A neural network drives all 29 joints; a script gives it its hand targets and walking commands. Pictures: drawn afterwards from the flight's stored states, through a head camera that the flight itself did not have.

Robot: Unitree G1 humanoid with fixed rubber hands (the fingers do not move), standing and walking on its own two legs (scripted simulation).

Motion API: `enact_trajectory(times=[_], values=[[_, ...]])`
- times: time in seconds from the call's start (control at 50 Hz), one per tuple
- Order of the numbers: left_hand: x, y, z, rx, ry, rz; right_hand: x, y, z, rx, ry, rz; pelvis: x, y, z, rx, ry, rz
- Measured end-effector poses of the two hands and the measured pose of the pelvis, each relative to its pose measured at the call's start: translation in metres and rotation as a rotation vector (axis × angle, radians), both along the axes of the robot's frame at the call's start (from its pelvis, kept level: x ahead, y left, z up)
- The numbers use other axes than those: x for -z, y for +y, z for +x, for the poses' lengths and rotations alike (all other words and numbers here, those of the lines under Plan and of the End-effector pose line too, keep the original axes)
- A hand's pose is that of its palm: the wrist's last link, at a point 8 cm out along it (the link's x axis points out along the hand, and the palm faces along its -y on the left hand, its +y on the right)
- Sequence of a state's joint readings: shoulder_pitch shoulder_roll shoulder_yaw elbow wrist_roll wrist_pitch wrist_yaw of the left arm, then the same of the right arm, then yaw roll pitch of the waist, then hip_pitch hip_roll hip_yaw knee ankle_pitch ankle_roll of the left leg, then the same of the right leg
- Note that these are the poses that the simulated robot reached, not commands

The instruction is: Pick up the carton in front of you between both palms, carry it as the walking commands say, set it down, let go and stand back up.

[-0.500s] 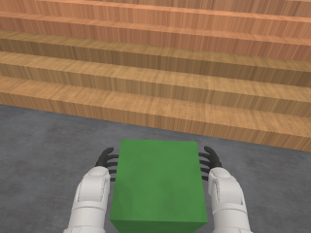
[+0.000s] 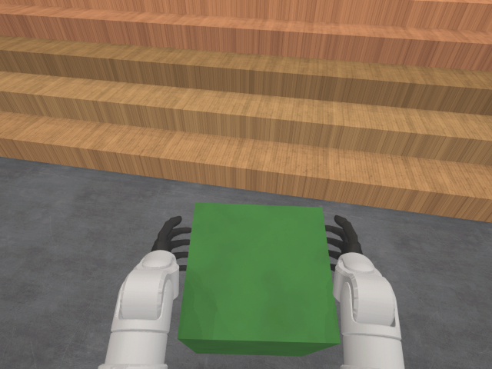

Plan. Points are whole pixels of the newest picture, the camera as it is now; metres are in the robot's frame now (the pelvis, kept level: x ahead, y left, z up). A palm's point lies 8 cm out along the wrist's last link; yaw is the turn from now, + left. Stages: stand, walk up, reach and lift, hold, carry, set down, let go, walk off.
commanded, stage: carry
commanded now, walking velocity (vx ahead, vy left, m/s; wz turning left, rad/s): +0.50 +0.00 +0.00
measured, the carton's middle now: (253, 286) +0.30 -0.01 -0.02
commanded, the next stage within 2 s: none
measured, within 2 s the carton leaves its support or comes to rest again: neither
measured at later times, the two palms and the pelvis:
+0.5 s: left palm (193, 167) +0.51 +0.12 +0.08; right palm (330, 165) +0.51 -0.16 +0.09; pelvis +0.23 -0.01 -0.01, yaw +1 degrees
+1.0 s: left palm (206, 99) +0.85 +0.14 +0.07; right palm (304, 100) +0.82 -0.15 +0.08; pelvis +0.54 +0.03 +0.01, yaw -4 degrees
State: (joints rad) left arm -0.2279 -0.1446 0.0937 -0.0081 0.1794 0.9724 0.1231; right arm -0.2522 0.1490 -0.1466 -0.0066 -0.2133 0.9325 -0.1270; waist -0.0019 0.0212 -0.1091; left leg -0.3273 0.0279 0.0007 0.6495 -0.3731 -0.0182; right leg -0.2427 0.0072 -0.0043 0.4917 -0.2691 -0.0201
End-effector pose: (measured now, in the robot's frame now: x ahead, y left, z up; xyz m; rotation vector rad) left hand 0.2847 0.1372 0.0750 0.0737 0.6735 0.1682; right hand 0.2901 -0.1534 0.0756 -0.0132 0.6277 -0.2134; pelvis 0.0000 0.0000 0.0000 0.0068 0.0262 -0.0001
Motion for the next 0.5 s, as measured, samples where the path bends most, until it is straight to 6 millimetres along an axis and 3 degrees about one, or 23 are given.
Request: enact_trajectory(times=[0.14, 0.22, 0.28, 0.4, 0.5], values=[[-0.006, 0.008, 0.038, -0.043, 0.087, -0.011, -0.013, 0.01, 0.044, 0.012, 0.076, 0.032, -0.009, 0.004, 0.042, -0.001, 0.068, 0.022], [-0.007, 0.021, 0.071, -0.069, 0.065, -0.024, -0.009, 0.022, 0.078, -0.001, 0.058, 0.028, 0.001, 0.013, 0.076, 0.011, 0.072, 0.022], [-0.007, 0.02, 0.094, -0.057, 0.098, -0.021, -0.008, 0.021, 0.097, 0.011, 0.09, 0.03, -0.002, 0.015, 0.106, 0.046, 0.077, 0.016], [-0.018, -0.004, 0.168, -0.023, 0.107, -0.029, -0.017, -0.002, 0.156, 0.072, 0.098, 0.046, -0.004, 0.004, 0.169, 0.039, 0.074, -0.014], [-0.005, -0.014, 0.228, -0.049, 0.111, -0.039, -0.014, -0.011, 0.224, 0.066, 0.09, 0.024, 0.007, -0.014, 0.228, -0.011, 0.069, -0.027]])
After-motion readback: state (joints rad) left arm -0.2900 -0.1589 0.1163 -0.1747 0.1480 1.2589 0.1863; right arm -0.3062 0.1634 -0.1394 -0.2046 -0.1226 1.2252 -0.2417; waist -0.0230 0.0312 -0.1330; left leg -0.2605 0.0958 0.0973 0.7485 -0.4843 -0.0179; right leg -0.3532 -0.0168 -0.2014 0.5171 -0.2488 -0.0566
